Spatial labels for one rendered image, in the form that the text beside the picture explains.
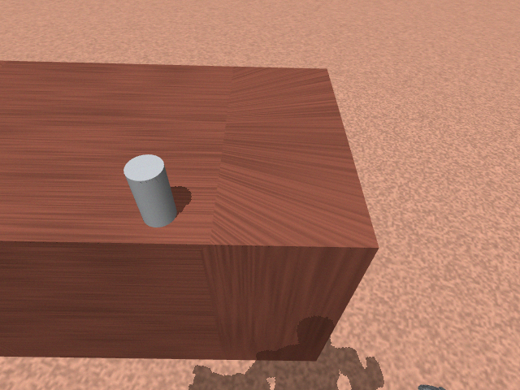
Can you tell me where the can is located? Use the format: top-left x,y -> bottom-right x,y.
123,154 -> 177,228

